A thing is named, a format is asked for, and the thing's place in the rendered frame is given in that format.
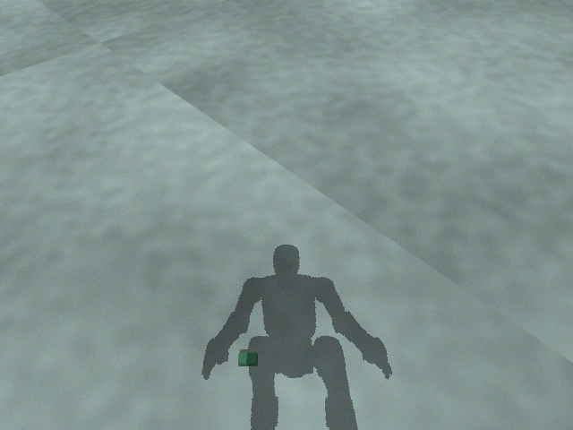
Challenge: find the small box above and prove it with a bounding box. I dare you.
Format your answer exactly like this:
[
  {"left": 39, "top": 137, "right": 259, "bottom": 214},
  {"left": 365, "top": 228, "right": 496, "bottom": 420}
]
[{"left": 238, "top": 352, "right": 258, "bottom": 366}]

